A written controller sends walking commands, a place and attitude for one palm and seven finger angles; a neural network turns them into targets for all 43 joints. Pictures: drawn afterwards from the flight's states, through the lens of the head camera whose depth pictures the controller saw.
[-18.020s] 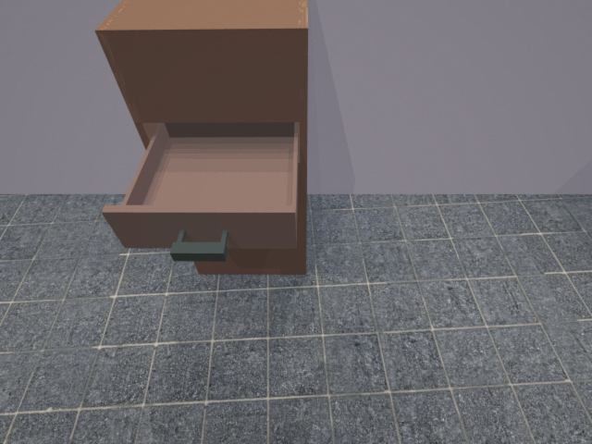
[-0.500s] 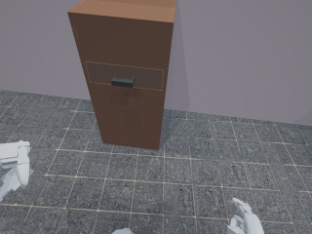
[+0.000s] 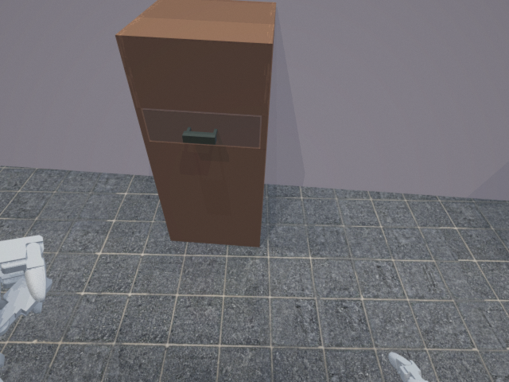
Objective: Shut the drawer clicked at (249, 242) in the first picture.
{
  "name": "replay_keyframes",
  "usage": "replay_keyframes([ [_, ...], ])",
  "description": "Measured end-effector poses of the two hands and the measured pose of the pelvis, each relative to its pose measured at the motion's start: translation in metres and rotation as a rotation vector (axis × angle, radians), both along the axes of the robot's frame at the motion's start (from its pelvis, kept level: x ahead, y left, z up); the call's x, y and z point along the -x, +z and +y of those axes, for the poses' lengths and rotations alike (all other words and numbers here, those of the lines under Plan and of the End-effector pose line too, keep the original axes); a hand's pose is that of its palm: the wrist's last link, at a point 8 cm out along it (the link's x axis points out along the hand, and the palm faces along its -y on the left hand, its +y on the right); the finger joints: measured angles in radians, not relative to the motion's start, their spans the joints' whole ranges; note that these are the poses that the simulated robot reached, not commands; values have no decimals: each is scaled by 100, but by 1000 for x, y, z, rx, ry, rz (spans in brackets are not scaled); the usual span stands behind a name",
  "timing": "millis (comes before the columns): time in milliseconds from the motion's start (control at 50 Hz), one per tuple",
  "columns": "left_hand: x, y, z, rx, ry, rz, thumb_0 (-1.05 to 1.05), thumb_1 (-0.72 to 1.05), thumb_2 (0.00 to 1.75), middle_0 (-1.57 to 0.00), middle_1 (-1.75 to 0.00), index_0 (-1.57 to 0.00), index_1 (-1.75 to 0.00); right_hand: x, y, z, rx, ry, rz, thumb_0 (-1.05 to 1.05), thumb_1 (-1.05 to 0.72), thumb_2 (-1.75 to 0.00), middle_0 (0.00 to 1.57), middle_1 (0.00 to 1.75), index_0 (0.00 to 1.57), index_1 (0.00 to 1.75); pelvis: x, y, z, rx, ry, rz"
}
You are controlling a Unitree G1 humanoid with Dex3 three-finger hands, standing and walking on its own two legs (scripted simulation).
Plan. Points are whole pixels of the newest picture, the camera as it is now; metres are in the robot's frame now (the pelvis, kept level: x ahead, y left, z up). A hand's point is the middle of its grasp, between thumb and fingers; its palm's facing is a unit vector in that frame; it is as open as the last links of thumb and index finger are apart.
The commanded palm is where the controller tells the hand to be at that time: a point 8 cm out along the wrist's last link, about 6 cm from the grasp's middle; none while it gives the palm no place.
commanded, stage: stop stepping back and stand still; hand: left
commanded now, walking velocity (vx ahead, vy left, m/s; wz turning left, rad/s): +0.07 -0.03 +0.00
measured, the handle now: (201, 134) +0.89 +0.21 -0.11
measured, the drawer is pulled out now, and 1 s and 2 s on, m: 0.00 0.00 0.00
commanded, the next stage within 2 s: let the arm hang, fingers relaxed in 0.18 s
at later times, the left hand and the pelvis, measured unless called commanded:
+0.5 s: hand out of the picture +0.15 +0.21 -0.13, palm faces +0.03 -0.96 -0.28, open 3.1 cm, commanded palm none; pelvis +0.01 +0.00 +0.00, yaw +1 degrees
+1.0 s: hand out of the picture -0.02 +0.19 -0.16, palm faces +0.04 -0.97 -0.22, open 6.7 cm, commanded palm none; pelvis +0.02 +0.01 +0.01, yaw +1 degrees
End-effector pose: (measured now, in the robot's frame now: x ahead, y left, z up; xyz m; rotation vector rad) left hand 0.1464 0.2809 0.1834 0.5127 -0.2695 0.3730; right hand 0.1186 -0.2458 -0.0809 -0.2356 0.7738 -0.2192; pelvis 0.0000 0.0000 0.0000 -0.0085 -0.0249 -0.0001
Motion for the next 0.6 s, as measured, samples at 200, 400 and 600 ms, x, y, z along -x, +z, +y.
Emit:
replay_keyframes([
  [200, -5, 2, -14, -8, -18, 16, 2, 89, 90, -141, -160, -140, -159, -18, 1, 2, -33, 43, -18, 1, -90, -90, 20, 30, 20, 30, -6, 1, -8, 12, 5, 14],
  [400, -43, -154, 11, 212, 51, 623, 0, 90, 90, -136, -156, -136, -156, -41, -24, 1, -59, 99, 88, 1, -90, -90, 20, 30, 20, 30, -13, -4, 4, -8, 25, 34],
  [600, 86, -321, -40, 530, 171, 1432, 2, 90, 89, -106, -131, -106, -125, 31, -36, 8, -49, 22, 401, 1, -90, -90, 20, 30, 20, 30, -14, 3, 1, 1, 22, 8],
])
